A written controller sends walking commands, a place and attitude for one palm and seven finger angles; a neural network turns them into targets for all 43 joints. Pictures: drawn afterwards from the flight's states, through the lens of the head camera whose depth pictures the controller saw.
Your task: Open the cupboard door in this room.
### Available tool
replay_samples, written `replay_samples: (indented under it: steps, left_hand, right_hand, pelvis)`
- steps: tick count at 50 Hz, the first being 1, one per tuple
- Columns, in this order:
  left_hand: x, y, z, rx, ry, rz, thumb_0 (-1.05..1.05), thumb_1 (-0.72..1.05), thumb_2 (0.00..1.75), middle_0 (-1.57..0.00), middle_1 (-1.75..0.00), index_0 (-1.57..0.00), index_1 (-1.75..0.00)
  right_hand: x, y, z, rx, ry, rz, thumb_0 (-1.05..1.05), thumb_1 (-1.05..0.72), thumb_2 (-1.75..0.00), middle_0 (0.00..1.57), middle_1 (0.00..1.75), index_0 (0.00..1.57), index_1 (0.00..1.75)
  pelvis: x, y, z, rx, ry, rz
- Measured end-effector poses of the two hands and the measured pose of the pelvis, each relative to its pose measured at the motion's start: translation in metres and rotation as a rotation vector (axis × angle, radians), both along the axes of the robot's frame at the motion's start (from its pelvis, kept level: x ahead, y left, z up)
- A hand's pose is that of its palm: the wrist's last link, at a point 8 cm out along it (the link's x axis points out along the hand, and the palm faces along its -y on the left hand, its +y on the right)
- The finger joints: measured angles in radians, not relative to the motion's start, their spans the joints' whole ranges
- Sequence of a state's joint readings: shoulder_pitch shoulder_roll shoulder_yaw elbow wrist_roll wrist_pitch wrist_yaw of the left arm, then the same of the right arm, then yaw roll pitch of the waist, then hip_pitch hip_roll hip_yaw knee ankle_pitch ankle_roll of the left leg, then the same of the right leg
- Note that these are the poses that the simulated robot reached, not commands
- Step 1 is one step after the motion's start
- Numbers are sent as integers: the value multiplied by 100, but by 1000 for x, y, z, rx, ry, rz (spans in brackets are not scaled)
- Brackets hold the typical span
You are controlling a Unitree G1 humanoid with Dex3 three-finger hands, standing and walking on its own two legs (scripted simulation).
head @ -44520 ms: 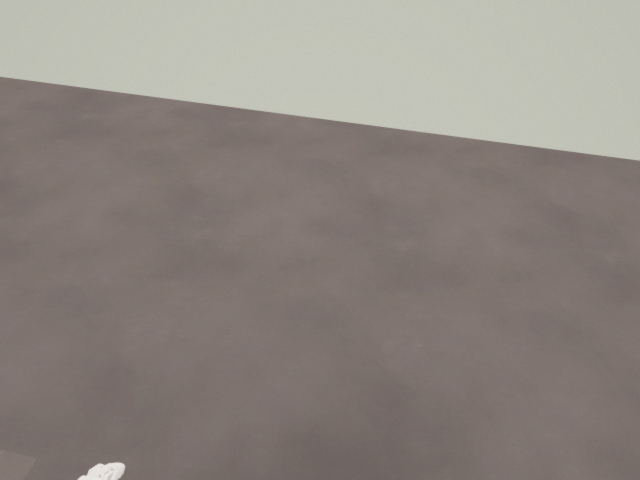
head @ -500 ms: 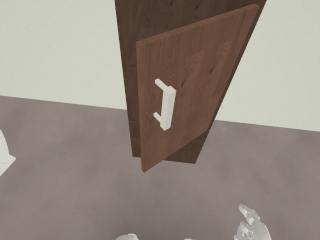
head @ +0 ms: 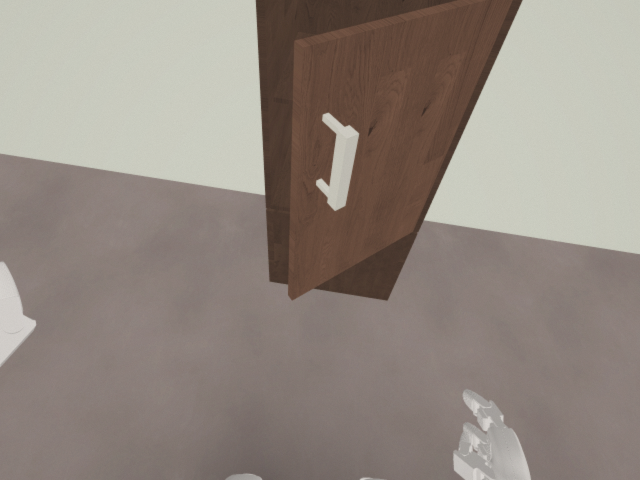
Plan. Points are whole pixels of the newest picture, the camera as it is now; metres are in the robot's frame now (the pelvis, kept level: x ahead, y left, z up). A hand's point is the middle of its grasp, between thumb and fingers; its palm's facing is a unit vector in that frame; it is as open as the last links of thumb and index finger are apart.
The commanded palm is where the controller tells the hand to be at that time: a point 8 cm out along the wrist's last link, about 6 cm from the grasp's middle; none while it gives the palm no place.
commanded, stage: stop stepping back and stand still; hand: left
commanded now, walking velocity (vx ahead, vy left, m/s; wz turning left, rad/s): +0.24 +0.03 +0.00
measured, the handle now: (333, 163) +0.53 +0.04 +0.09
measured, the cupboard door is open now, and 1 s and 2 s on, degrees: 43 43 43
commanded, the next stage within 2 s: let the arm hang, fingers relaxed in 0.72 s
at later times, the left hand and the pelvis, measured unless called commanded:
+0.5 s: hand (8, 423) +0.13 +0.25 +0.16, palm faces +0.40 -0.80 -0.45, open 7.4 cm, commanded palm +0.08 +0.29 +0.18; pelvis -0.07 -0.01 +0.00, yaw -1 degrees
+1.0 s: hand out of the picture +0.07 +0.24 -0.09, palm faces +0.04 -0.92 -0.40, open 7.4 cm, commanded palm none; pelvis -0.09 +0.00 -0.01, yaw +1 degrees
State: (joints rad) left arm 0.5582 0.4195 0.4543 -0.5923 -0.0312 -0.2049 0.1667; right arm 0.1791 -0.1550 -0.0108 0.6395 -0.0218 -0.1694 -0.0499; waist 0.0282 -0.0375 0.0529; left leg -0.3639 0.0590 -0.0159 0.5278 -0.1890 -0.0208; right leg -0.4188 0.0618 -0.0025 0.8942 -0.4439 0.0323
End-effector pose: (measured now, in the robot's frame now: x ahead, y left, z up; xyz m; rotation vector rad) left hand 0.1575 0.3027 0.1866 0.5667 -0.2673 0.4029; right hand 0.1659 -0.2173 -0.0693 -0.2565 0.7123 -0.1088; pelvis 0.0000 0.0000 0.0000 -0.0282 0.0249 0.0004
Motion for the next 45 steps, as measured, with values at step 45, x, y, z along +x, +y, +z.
replay_samples:
  steps: [45]
  left_hand:
    - [-60,4,-92,-144,373,10,0,90,90,-20,-30,-20,-30]
  right_hand:
    - [-98,-16,-23,35,67,33,1,-90,-90,21,30,20,31]
  pelvis:
    - [-87,3,-1,20,-16,11]
